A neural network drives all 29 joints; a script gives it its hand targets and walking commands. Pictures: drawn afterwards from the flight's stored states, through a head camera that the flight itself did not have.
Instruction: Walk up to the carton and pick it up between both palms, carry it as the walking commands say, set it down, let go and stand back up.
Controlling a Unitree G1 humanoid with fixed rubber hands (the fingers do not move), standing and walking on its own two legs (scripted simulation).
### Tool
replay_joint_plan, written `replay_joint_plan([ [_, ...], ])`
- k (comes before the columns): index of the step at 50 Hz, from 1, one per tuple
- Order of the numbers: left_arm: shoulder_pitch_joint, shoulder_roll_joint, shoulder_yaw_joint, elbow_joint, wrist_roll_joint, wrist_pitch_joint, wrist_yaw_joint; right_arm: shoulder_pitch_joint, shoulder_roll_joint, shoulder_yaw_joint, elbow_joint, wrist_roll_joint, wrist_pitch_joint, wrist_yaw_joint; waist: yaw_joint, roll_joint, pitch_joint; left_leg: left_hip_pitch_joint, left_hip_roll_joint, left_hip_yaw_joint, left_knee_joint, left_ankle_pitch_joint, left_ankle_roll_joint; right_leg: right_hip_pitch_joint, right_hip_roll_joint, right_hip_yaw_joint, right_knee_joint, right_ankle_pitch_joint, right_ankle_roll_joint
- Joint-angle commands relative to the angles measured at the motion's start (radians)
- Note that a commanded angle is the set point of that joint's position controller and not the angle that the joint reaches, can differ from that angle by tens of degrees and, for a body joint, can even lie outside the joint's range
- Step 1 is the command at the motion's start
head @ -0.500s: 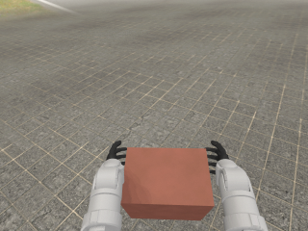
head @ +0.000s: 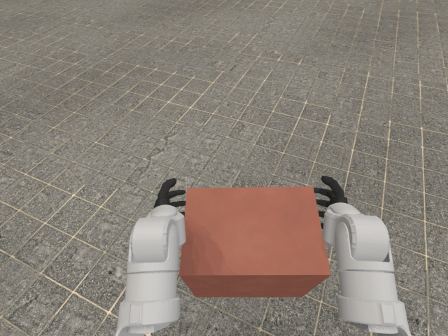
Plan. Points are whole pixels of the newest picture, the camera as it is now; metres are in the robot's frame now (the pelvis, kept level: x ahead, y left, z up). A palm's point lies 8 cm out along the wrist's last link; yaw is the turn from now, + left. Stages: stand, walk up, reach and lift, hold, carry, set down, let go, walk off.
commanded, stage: carry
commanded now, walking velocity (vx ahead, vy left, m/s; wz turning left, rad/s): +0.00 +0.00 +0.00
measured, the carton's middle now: (249, 246) +0.28 -0.03 -0.01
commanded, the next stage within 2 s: none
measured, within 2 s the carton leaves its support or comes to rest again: neither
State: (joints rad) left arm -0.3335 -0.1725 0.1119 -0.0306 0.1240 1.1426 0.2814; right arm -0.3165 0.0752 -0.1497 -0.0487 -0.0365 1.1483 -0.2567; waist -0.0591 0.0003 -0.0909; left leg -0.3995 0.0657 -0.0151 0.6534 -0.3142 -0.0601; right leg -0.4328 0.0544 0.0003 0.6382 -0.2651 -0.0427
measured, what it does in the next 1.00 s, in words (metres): shifts its weight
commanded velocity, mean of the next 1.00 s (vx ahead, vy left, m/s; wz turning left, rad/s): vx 0.00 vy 0.00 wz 0.00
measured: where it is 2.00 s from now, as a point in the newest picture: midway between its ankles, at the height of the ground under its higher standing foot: outside the picture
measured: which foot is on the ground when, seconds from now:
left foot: down 0.00-1.00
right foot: down 0.00-1.00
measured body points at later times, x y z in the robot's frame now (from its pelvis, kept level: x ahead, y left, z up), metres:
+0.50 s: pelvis -0.01 +0.03 +0.01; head -0.05 +0.04 +0.46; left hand +0.27 +0.18 +0.09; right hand +0.28 -0.12 +0.09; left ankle +0.01 +0.15 -0.72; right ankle +0.04 -0.09 -0.72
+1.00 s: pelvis -0.04 +0.05 +0.01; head -0.07 +0.06 +0.46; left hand +0.25 +0.20 +0.08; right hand +0.25 -0.10 +0.08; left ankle +0.01 +0.15 -0.72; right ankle +0.04 -0.09 -0.72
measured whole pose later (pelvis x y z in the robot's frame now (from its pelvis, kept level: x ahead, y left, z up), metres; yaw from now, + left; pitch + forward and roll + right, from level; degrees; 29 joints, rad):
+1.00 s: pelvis -0.04 +0.05 +0.01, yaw +0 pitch +1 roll +0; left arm -0.30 -0.16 0.12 -0.08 0.12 1.20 0.26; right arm -0.26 0.15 -0.15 -0.11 -0.12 1.19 -0.24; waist 0.00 -0.02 -0.11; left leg -0.38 -0.01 0.04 0.57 -0.22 0.02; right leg -0.41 -0.04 0.03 0.55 -0.17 0.04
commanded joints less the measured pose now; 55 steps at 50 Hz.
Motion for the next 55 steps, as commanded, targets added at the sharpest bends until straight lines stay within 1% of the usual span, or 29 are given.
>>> replay_joint_plan([
  [1,-0.581,-0.979,-0.585,-0.186,-0.418,0.040,-0.427,-0.704,1.122,0.700,-0.195,0.462,0.043,0.458,0.050,-0.059,-0.441,0.030,0.021,0.005,-0.025,0.115,0.031,0.290,-0.213,0.161,-0.132,0.456,-0.043],
  [2,-0.558,-0.968,-0.589,-0.194,-0.415,0.047,-0.428,-0.671,1.135,0.709,-0.177,0.462,0.053,0.456,0.053,-0.065,-0.411,0.052,0.003,0.017,-0.069,0.033,0.037,0.276,-0.221,0.171,-0.167,0.352,-0.049],
  [5,-0.568,-0.998,-0.600,-0.179,-0.421,0.074,-0.434,-0.695,1.121,0.695,-0.209,0.440,0.076,0.450,0.049,-0.084,-0.412,0.065,0.003,0.014,-0.087,0.037,0.038,0.246,-0.230,0.186,-0.189,0.297,-0.040],
  [8,-0.509,-1.012,-0.587,-0.107,-0.429,0.090,-0.447,-0.675,1.085,0.673,-0.212,0.400,0.081,0.438,0.056,-0.042,-0.435,0.100,0.012,-0.006,-0.088,0.094,0.049,0.221,-0.203,0.158,-0.195,0.211,-0.024],
  [10,-0.550,-1.024,-0.622,-0.140,-0.461,0.086,-0.458,-0.646,1.091,0.668,-0.205,0.381,0.084,0.434,0.056,-0.079,-0.368,0.094,0.014,-0.004,-0.107,0.090,0.053,0.187,-0.196,0.165,-0.216,0.147,-0.025],
  [13,-0.556,-0.996,-0.622,-0.130,-0.456,0.091,-0.458,-0.612,1.101,0.654,-0.128,0.378,0.091,0.437,0.057,-0.041,-0.334,0.108,0.025,-0.020,-0.132,0.104,0.064,0.148,-0.185,0.154,-0.248,0.032,-0.017],
  [14,-0.584,-1.037,-0.643,-0.126,-0.483,0.093,-0.464,-0.667,1.095,0.655,-0.185,0.380,0.087,0.434,0.054,-0.034,-0.352,0.120,0.023,-0.015,-0.139,0.080,0.074,0.137,-0.177,0.141,-0.257,-0.010,-0.006],
  [15,-0.609,-1.036,-0.644,-0.139,-0.481,0.087,-0.464,-0.707,1.100,0.673,-0.215,0.387,0.085,0.437,0.056,-0.065,-0.350,0.133,0.027,-0.005,-0.139,0.114,0.059,0.134,-0.169,0.128,-0.238,0.007,-0.001],
  [19,-0.590,-1.021,-0.643,-0.114,-0.480,0.096,-0.468,-0.603,1.091,0.631,-0.124,0.350,0.088,0.443,0.058,0.020,-0.322,0.119,0.065,-0.039,-0.196,0.189,0.082,0.154,-0.140,0.069,-0.187,0.070,0.008],
  [20,-0.566,-1.016,-0.640,-0.106,-0.479,0.096,-0.470,-0.631,1.108,0.647,-0.127,0.373,0.089,0.440,0.057,-0.021,-0.314,0.096,0.059,-0.033,-0.177,0.180,0.072,0.165,-0.145,0.067,-0.198,0.075,0.011],
  [21,-0.541,-1.014,-0.626,-0.089,-0.464,0.093,-0.468,-0.626,1.091,0.639,-0.121,0.370,0.087,0.442,0.058,0.045,-0.310,0.123,0.063,-0.036,-0.182,0.227,0.070,0.145,-0.152,0.081,-0.179,0.113,0.005],
  [23,-0.540,-1.020,-0.629,-0.085,-0.464,0.088,-0.469,-0.619,1.081,0.632,-0.127,0.372,0.076,0.446,0.061,0.074,-0.356,0.150,0.079,-0.048,-0.169,0.344,0.079,0.172,-0.138,0.053,-0.120,0.167,0.008],
  [27,-0.587,-1.020,-0.637,-0.106,-0.474,0.084,-0.463,-0.636,1.090,0.633,-0.124,0.379,0.071,0.453,0.060,0.067,-0.315,0.074,0.085,-0.083,-0.238,0.130,0.099,0.167,-0.120,0.044,-0.121,0.036,0.017],
  [32,-0.548,-1.014,-0.610,-0.096,-0.451,0.071,-0.469,-0.680,1.098,0.670,-0.178,0.393,0.062,0.453,0.062,-0.027,-0.288,0.065,0.048,-0.040,-0.225,0.077,0.082,0.171,-0.154,0.062,-0.176,0.036,0.024],
  [35,-0.531,-1.011,-0.597,-0.080,-0.439,0.060,-0.462,-0.647,1.087,0.660,-0.150,0.376,0.055,0.448,0.058,-0.025,-0.321,0.126,0.041,-0.024,-0.177,0.166,0.086,0.150,-0.165,0.078,-0.189,0.096,0.013],
  [37,-0.570,-1.026,-0.630,-0.144,-0.470,0.061,-0.467,-0.706,1.112,0.700,-0.246,0.411,0.049,0.440,0.058,-0.052,-0.345,0.129,0.023,-0.016,-0.180,0.133,0.079,0.158,-0.177,0.093,-0.207,0.041,0.010],
  [38,-0.544,-1.004,-0.594,-0.107,-0.438,0.047,-0.463,-0.609,1.085,0.659,-0.141,0.364,0.050,0.445,0.062,-0.024,-0.361,0.123,0.038,-0.012,-0.178,0.187,0.083,0.183,-0.171,0.065,-0.171,0.087,0.023],
  [39,-0.603,-1.015,-0.653,-0.193,-0.481,0.047,-0.463,-0.617,1.097,0.675,-0.198,0.385,0.042,0.447,0.063,0.045,-0.360,0.118,0.041,-0.018,-0.201,0.188,0.088,0.186,-0.153,0.047,-0.147,0.095,0.019],
  [43,-0.509,-0.983,-0.596,-0.091,-0.425,0.040,-0.466,-0.559,1.069,0.647,-0.115,0.338,0.033,0.449,0.063,0.001,-0.367,0.088,0.035,-0.026,-0.204,0.127,0.095,0.193,-0.165,0.064,-0.171,0.055,0.022],
  [44,-0.530,-1.006,-0.628,-0.138,-0.445,0.037,-0.466,-0.636,1.084,0.686,-0.206,0.369,0.034,0.446,0.063,-0.041,-0.310,0.075,0.044,-0.035,-0.222,0.131,0.095,0.172,-0.161,0.050,-0.176,0.050,0.031],
  [46,-0.552,-1.010,-0.658,-0.189,-0.459,0.047,-0.460,-0.652,1.099,0.714,-0.222,0.400,0.046,0.450,0.059,0.022,-0.312,0.130,0.047,-0.034,-0.224,0.128,0.095,0.120,-0.161,0.065,-0.175,0.031,0.028],
  [48,-0.564,-0.984,-0.635,-0.124,-0.439,0.045,-0.460,-0.586,1.073,0.654,-0.124,0.346,0.038,0.451,0.058,0.031,-0.286,0.072,0.049,-0.046,-0.258,-0.008,0.103,0.137,-0.137,0.047,-0.161,-0.012,0.032],
  [49,-0.537,-0.983,-0.615,-0.085,-0.427,0.039,-0.460,-0.581,1.064,0.632,-0.091,0.330,0.037,0.449,0.058,0.014,-0.284,0.076,0.058,-0.049,-0.273,0.005,0.101,0.136,-0.131,0.035,-0.143,0.006,0.036],
  [50,-0.537,-0.986,-0.653,-0.162,-0.452,0.041,-0.461,-0.615,1.072,0.681,-0.182,0.366,0.035,0.449,0.058,0.029,-0.316,0.093,0.065,-0.067,-0.265,0.038,0.117,0.159,-0.123,0.023,-0.126,0.037,0.043],
  [51,-0.508,-0.969,-0.609,-0.097,-0.416,0.031,-0.462,-0.572,1.061,0.645,-0.116,0.332,0.025,0.448,0.063,0.012,-0.295,0.080,0.059,-0.048,-0.273,-0.001,0.106,0.141,-0.143,0.053,-0.158,0.014,0.036],
  [52,-0.577,-1.001,-0.663,-0.179,-0.461,0.042,-0.463,-0.620,1.072,0.689,-0.213,0.373,0.033,0.451,0.064,0.027,-0.292,0.048,0.042,-0.045,-0.278,-0.051,0.093,0.143,-0.136,0.045,-0.158,-0.009,0.038],
  [53,-0.529,-0.996,-0.608,-0.105,-0.438,0.034,-0.469,-0.608,1.075,0.664,-0.182,0.349,0.024,0.446,0.067,-0.033,-0.300,0.050,0.050,-0.048,-0.269,-0.029,0.104,0.180,-0.145,0.041,-0.167,0.002,0.037],
  [54,-0.519,-0.989,-0.599,-0.049,-0.418,0.029,-0.468,-0.606,1.057,0.639,-0.120,0.320,0.017,0.443,0.057,-0.020,-0.279,0.072,0.039,-0.031,-0.249,0.021,0.095,0.123,-0.154,0.060,-0.185,-0.001,0.038],
  [55,-0.546,-1.003,-0.662,-0.178,-0.463,0.036,-0.464,-0.618,1.072,0.699,-0.217,0.375,0.034,0.444,0.057,0.037,-0.308,0.122,0.035,-0.009,-0.233,0.060,0.091,0.110,-0.157,0.062,-0.174,0.017,0.032],
])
